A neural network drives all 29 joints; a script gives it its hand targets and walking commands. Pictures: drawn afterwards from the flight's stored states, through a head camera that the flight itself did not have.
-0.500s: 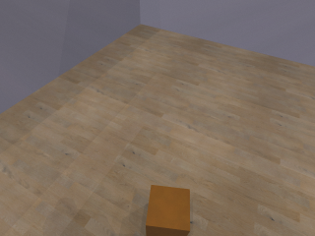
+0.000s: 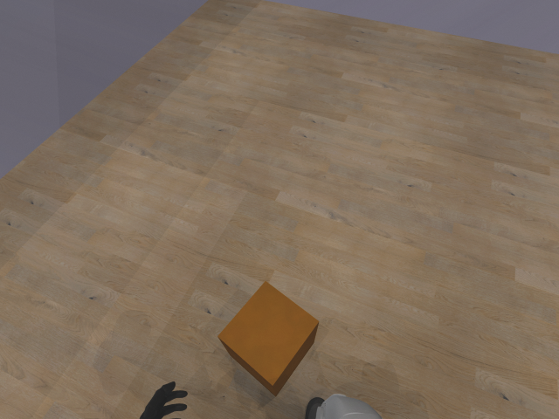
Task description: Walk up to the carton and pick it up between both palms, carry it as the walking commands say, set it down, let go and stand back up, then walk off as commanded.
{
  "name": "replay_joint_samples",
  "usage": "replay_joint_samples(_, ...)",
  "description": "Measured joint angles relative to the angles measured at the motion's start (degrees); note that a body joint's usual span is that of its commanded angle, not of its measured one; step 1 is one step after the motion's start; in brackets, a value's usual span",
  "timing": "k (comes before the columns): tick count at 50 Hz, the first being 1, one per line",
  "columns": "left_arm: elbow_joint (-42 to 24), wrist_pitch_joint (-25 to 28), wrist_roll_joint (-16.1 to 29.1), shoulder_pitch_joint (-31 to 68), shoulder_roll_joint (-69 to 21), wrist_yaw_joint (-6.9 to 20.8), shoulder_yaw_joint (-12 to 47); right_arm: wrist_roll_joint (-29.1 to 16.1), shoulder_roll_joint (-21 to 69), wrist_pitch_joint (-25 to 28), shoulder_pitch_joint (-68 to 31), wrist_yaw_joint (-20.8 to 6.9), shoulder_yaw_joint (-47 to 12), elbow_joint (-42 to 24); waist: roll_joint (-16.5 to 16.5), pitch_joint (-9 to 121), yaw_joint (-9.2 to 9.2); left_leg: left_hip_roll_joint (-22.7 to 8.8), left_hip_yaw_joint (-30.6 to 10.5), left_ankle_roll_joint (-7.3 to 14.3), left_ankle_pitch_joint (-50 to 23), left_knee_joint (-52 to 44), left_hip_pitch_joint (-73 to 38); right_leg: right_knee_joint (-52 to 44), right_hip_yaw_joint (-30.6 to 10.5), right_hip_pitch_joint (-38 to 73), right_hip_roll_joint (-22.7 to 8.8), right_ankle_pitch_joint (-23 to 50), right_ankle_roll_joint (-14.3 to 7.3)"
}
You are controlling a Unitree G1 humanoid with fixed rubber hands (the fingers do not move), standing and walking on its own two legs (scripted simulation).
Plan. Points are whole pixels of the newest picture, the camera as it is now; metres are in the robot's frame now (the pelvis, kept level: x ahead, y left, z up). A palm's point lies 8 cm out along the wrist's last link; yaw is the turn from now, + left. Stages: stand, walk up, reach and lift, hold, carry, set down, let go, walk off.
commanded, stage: stand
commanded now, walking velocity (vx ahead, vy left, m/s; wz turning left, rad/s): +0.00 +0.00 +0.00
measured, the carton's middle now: (270, 339) +0.38 +0.04 -0.63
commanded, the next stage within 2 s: none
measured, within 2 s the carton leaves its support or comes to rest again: neither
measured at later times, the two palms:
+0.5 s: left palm out of the picture +0.01 +0.23 -0.13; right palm out of the picture +0.05 -0.17 -0.13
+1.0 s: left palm out of the picture +0.03 +0.24 -0.13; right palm out of the picture +0.03 -0.15 -0.13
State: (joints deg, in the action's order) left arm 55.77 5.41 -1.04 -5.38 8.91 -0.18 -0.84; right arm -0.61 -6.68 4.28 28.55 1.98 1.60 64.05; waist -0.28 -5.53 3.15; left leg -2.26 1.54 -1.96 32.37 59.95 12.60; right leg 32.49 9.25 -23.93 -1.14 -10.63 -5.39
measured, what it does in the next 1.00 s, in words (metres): steps on the spot: left foot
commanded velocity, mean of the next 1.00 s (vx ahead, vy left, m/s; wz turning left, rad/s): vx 0.00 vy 0.00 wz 0.00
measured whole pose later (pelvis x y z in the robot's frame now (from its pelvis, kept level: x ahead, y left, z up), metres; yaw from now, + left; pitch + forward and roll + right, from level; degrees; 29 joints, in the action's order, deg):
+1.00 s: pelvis +0.08 +0.05 +0.02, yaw -1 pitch -2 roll +0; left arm 66.2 0.7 -0.5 -20.5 5.5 -2.5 0.4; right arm 0.6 -5.4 1.6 20.8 2.4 -0.4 65.3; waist 0.3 -1.2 -0.4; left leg -0.4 7.0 1.8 14.0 22.8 7.4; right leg 23.6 6.1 -10.2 -3.6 -11.7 1.0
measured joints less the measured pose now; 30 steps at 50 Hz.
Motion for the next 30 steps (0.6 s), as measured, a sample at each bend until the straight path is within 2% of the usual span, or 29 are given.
replay_joint_samples(1, 0.9, -0.4, 0.2, -1.7, 0.0, -0.3, -0.1, 0.6, -0.3, -0.4, -1.9, -0.1, 0.3, -0.5, -0.1, -0.1, -0.59, -0.2, -0.1, -0.3, -1.1, 3.0, 2.8, -0.9, 0.1, 1.2, 0.1, 0.1, 0.2)
replay_joint_samples(3, 2.6, -0.9, 0.1, -5.1, 0.0, -1.0, -0.1, 1.8, -0.9, -1.3, -5.7, -0.5, 0.8, -1.7, -0.1, 0.2, -1.75, -1.0, 0.3, -0.8, -3.9, 2.6, 6.8, -4.0, 0.1, 3.8, 0.1, 1.5, 0.9)
replay_joint_samples(7, 5.7, -0.9, -0.5, -11.0, -0.3, -1.4, 0.5, 2.0, -1.5, -3.0, -12.0, -0.5, 1.0, -3.8, -0.4, 1.3, -3.43, -1.8, 0.6, -1.5, -7.4, -10.0, 9.3, -7.8, -0.1, 7.1, 0.4, 2.6, 1.3)
replay_joint_samples(11, 7.7, -2.3, -0.3, -14.7, -0.6, -1.2, 0.6, 2.2, -0.9, -4.5, -14.2, 0.0, 0.5, -3.8, -0.6, 3.1, -4.58, -2.1, 1.7, -1.1, -13.2, -21.8, 6.5, -6.2, -0.2, 8.1, 0.5, 0.9, 2.0)
replay_joint_samples(14, 8.3, -3.9, 0.2, -16.1, -0.7, -1.1, 0.6, 2.7, -0.9, -4.4, -13.2, 0.3, 0.0, -3.0, -0.6, 4.6, -4.57, -2.2, 2.2, 0.6, -18.0, -27.9, 3.0, -3.5, 0.0, 8.2, 0.7, -1.4, 3.1)
replay_joint_samples(17, 8.0, -4.8, 0.1, -16.3, -1.0, -1.0, 1.0, 1.8, -0.2, -3.9, -11.6, 0.3, -0.7, -2.1, 0.8, 5.6, -4.92, -1.3, 3.2, 1.8, -17.6, -29.7, 1.1, -5.5, -0.9, 9.9, 0.0, -0.7, 4.1)
replay_joint_samples(22, 7.7, -4.3, -0.1, -16.4, -2.2, -1.1, 1.5, 1.0, 0.3, -3.0, -10.5, 0.2, -1.2, -1.0, 1.4, 5.7, -4.87, 0.5, 4.4, 2.5, -19.4, -34.9, -1.9, -7.8, -2.0, 11.3, -1.3, 0.1, 4.9)
replay_joint_samples(30, 8.8, -4.2, 0.3, -16.1, -2.7, -1.8, 1.5, 1.1, 0.8, -2.8, -9.1, 0.1, -1.6, 0.1, 0.6, 4.8, -3.91, 1.3, 5.2, 3.1, -19.4, -36.6, -3.6, -8.6, -2.8, 12.4, -1.9, -0.1, 5.6)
